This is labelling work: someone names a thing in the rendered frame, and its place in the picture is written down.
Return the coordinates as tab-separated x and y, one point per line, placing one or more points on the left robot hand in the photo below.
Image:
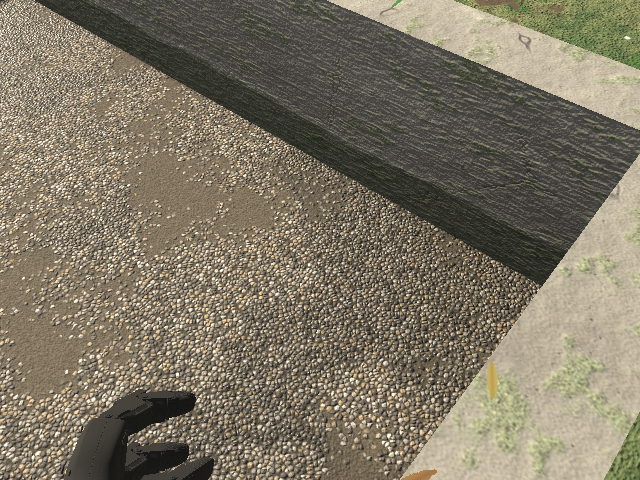
101	452

